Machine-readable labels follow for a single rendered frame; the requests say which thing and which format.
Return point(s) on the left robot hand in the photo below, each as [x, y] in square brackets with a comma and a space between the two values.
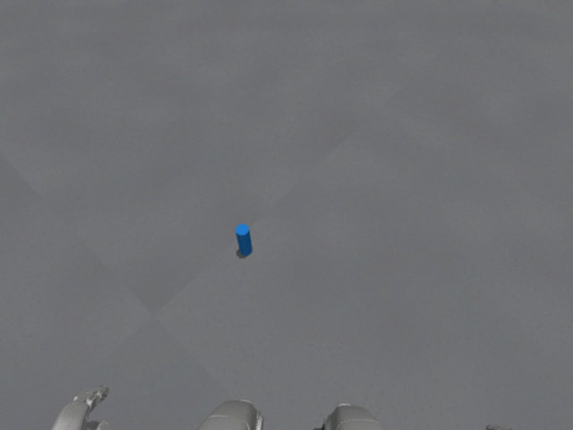
[74, 416]

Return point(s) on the can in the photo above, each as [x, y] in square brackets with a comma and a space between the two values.
[244, 239]

